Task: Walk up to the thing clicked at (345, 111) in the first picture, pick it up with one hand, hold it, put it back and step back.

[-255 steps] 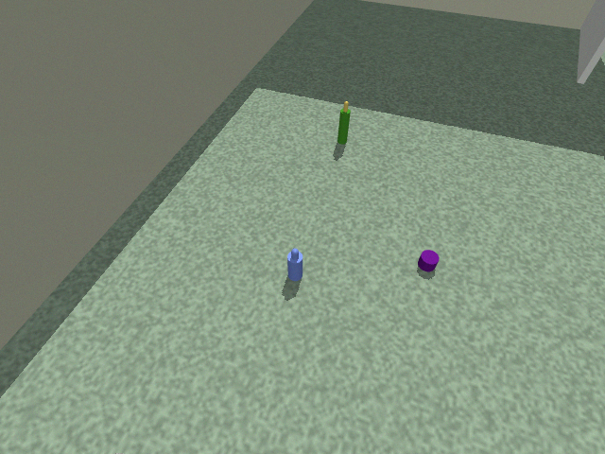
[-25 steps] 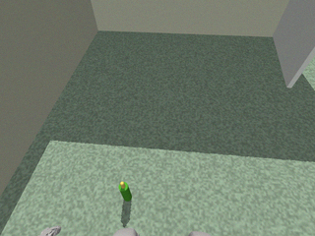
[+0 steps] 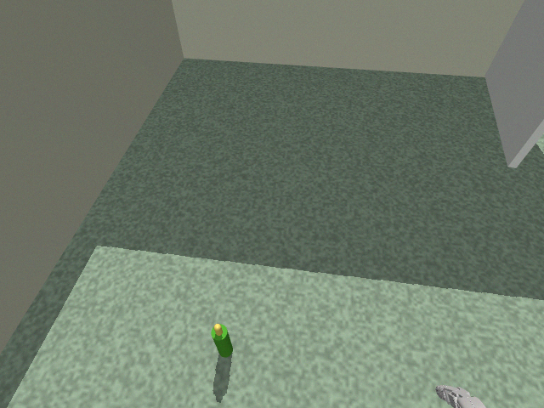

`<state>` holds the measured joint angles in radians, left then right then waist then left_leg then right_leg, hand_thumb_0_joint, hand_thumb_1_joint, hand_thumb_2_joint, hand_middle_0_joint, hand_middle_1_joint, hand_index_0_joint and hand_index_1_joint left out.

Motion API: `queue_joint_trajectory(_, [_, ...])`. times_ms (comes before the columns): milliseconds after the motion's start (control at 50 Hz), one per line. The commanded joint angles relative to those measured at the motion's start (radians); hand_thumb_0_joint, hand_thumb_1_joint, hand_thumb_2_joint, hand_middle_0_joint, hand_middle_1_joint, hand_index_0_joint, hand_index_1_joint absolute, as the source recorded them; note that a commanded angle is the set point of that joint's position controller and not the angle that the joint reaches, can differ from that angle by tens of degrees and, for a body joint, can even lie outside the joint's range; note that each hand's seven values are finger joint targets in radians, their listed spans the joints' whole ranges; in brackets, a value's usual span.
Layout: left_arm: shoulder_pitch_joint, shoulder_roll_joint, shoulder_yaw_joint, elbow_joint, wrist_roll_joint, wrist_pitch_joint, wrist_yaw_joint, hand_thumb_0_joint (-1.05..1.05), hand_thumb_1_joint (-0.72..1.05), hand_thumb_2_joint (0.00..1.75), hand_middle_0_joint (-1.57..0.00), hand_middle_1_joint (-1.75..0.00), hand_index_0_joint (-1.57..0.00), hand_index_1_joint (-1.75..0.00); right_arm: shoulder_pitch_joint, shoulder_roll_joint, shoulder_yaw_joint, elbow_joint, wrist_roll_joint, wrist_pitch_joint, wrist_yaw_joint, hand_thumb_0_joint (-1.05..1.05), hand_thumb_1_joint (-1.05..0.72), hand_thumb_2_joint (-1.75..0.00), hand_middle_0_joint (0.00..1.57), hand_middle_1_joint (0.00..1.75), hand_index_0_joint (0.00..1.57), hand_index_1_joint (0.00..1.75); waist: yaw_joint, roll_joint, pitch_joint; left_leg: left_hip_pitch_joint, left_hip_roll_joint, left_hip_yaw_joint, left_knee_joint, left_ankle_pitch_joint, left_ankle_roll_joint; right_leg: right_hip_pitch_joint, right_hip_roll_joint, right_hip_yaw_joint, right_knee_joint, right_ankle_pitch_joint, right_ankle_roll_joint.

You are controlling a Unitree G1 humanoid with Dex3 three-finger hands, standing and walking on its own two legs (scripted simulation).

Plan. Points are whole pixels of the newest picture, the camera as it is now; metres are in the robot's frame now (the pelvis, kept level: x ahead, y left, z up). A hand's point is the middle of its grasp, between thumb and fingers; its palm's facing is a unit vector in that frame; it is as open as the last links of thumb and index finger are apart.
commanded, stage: walk up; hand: left
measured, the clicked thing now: (221, 339) +0.41 +0.19 -0.66
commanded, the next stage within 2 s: stand in 1.00 s
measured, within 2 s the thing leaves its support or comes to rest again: neither
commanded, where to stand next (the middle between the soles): +0.06 +0.00 m, yaw +0 degrees
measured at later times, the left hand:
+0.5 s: hand out of the picture +0.10 +0.24 -0.15, palm faces -0.02 -0.95 -0.31, open 7.4 cm
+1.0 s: hand out of the picture +0.10 +0.25 -0.15, palm faces +0.02 -0.94 -0.33, open 7.4 cm
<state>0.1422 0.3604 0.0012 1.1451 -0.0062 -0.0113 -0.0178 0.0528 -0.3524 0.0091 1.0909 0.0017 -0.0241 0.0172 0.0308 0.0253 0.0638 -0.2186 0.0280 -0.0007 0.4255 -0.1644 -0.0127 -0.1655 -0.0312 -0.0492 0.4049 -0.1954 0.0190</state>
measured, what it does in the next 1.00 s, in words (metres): stands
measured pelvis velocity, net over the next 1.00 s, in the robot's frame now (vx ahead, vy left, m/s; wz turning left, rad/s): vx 0.02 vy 0.00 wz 0.01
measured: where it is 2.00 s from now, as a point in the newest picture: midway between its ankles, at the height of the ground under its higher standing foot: outside the picture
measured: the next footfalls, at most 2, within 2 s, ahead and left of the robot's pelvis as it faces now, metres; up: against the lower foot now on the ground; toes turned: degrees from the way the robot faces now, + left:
none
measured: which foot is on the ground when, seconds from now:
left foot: down 0.00-1.00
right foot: down 0.00-1.00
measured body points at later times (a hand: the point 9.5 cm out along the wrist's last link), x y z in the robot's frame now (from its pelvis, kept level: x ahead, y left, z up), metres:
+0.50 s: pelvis +0.01 +0.00 +0.01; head +0.02 +0.00 +0.45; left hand +0.10 +0.29 -0.13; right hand +0.07 -0.31 -0.13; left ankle +0.04 +0.13 -0.74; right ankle +0.02 -0.13 -0.74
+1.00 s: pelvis +0.02 +0.00 +0.01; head +0.02 +0.00 +0.46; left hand +0.10 +0.30 -0.13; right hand +0.11 -0.30 -0.13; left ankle +0.04 +0.13 -0.74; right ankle +0.02 -0.13 -0.74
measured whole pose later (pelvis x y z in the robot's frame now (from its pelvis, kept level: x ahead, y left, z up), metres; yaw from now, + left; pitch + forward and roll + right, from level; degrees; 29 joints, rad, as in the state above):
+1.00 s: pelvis +0.02 +0.00 +0.01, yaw +0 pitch -2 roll +0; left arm 0.09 0.34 0.02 1.15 0.00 0.00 -0.01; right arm 0.08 -0.34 0.00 1.15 -0.01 -0.02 0.01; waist 0.00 0.00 0.04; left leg -0.15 0.02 -0.01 0.33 -0.14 -0.02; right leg -0.10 -0.03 -0.06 0.32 -0.18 0.02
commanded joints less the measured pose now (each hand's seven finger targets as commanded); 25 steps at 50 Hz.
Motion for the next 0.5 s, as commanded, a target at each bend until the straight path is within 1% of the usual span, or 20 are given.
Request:
queue_joint_trajectory(0, [-0.081,0.205,0.039,-0.047,0.004,-0.032,0.016,0.00,0.90,0.90,-0.20,-0.30,-0.20,-0.30,-0.025,-0.216,-0.048,-0.027,0.007,-0.012,-0.017,0.00,-0.90,-0.90,0.20,0.30,0.20,0.30,-0.034,-0.072,-0.137,0.118,0.103,-0.089,-0.065,0.153,0.039,0.014,-0.114,0.109,-0.113,0.141,-0.034])
queue_joint_trajectory(60, [-0.077,0.200,0.039,-0.037,0.004,-0.028,0.018,0.00,0.90,0.90,-0.20,-0.30,-0.20,-0.30,-0.046,-0.213,-0.047,-0.017,0.005,-0.007,-0.017,0.00,-0.90,-0.90,0.20,0.30,0.20,0.30,-0.025,-0.059,-0.110,0.116,0.101,-0.089,-0.087,0.130,0.034,0.007,-0.113,0.105,-0.128,0.109,-0.028])
queue_joint_trajectory(80, [-0.085,0.200,0.041,-0.033,0.005,-0.027,0.019,0.00,0.90,0.90,-0.20,-0.30,-0.20,-0.30,-0.047,-0.212,-0.049,-0.013,0.003,-0.005,-0.017,0.00,-0.90,-0.90,0.20,0.30,0.20,0.30,-0.028,-0.063,-0.106,0.111,0.103,-0.089,-0.091,0.139,0.033,0.017,-0.112,0.100,-0.131,0.107,-0.028])
queue_joint_trajectory(100, [-0.087,0.202,0.041,-0.035,0.005,-0.026,0.019,0.00,0.90,0.90,-0.20,-0.30,-0.20,-0.30,-0.051,-0.209,-0.047,-0.010,0.002,-0.004,-0.017,0.00,-0.90,-0.90,0.20,0.30,0.20,0.30,-0.025,-0.066,-0.101,0.119,0.099,-0.086,-0.094,0.127,0.032,0.002,-0.114,0.110,-0.139,0.094,-0.028])
queue_joint_trajectory(120, [-0.094,0.202,0.043,-0.034,0.008,-0.025,0.020,0.00,0.90,0.90,-0.20,-0.30,-0.20,-0.30,-0.054,-0.213,-0.050,-0.008,0.000,-0.003,-0.017,0.00,-0.90,-0.90,0.20,0.30,0.20,0.30,-0.030,-0.058,-0.095,0.103,0.100,-0.088,-0.099,0.112,0.032,0.012,-0.111,0.100,-0.145,0.078,-0.028])
queue_joint_trajectory(160, [-0.091,0.201,0.043,-0.035,0.008,-0.025,0.020,0.00,0.90,0.90,-0.20,-0.30,-0.20,-0.30,-0.054,-0.206,-0.047,-0.004,-0.001,-0.003,-0.016,0.00,-0.90,-0.90,0.20,0.30,0.20,0.30,-0.025,-0.050,-0.090,0.109,0.100,-0.086,-0.108,0.109,0.029,0.010,-0.112,0.105,-0.152,0.059,-0.028])
queue_joint_trajectory(240, [-0.112,0.206,0.048,-0.034,0.012,-0.021,0.020,0.00,0.90,0.90,-0.20,-0.30,-0.20,-0.30,-0.052,-0.209,-0.047,0.007,-0.005,-0.001,-0.014,0.00,-0.90,-0.90,0.20,0.30,0.20,0.30,-0.029,-0.025,-0.060,0.060,0.093,-0.095,-0.141,0.033,0.024,0.021,-0.107,0.104,-0.164,-0.009,-0.026])
queue_joint_trajectory(280, [-0.106,0.205,0.050,-0.037,0.013,-0.022,0.019,0.00,0.90,0.90,-0.20,-0.30,-0.20,-0.30,-0.049,-0.205,-0.045,0.006,-0.005,-0.003,-0.014,0.00,-0.90,-0.90,0.20,0.30,0.20,0.30,-0.025,-0.020,-0.074,0.066,0.096,-0.095,-0.140,0.051,0.025,0.035,-0.107,0.105,-0.163,0.005,-0.028])
queue_joint_trajectory(320, [-0.113,0.207,0.051,-0.039,0.014,-0.021,0.019,0.00,0.90,0.90,-0.20,-0.30,-0.20,-0.30,-0.046,-0.206,-0.045,0.010,-0.006,-0.005,-0.015,0.00,-0.90,-0.90,0.20,0.30,0.20,0.30,-0.028,-0.014,-0.085,0.063,0.093,-0.092,-0.142,0.040,0.024,0.045,-0.106,0.105,-0.161,0.024,-0.029])
queue_joint_trajectory(360, [-0.113,0.200,0.054,-0.040,0.012,-0.019,0.019,0.00,0.90,0.90,-0.20,-0.30,-0.20,-0.30,-0.041,-0.207,-0.045,0.011,-0.007,-0.007,-0.016,0.00,-0.90,-0.90,0.20,0.30,0.20,0.30,-0.026,0.001,-0.089,0.050,0.099,-0.100,-0.151,0.072,0.022,0.066,-0.100,0.093,-0.155,0.033,-0.028])
queue_joint_trajectory(400, [-0.115,0.200,0.053,-0.044,0.012,-0.019,0.018,0.00,0.90,0.90,-0.20,-0.30,-0.20,-0.30,-0.038,-0.205,-0.042,0.008,-0.008,-0.008,-0.017,0.00,-0.90,-0.90,0.20,0.30,0.20,0.30,-0.026,-0.002,-0.095,0.048,0.095,-0.097,-0.147,0.059,0.023,0.076,-0.103,0.098,-0.155,0.044,-0.027])
queue_joint_trajectory(440, [-0.116,0.202,0.055,-0.045,0.014,-0.018,0.018,0.00,0.90,0.90,-0.20,-0.30,-0.20,-0.30,-0.031,-0.208,-0.043,0.009,-0.008,-0.009,-0.017,0.00,-0.90,-0.90,0.20,0.30,0.20,0.30,-0.027,-0.005,-0.107,0.054,0.098,-0.096,-0.148,0.068,0.024,0.087,-0.104,0.096,-0.149,0.062,-0.028])
queue_joint_trajectory(480, [-0.115,0.199,0.056,-0.046,0.012,-0.017,0.018,0.00,0.90,0.90,-0.20,-0.30,-0.20,-0.30,-0.021,-0.206,-0.044,0.011,-0.007,-0.011,-0.019,0.00,-0.90,-0.90,0.20,0.30,0.20,0.30,-0.027,-0.009,-0.120,0.069,0.101,-0.094,-0.143,0.106,0.024,0.089,-0.104,0.096,-0.143,0.077,-0.030])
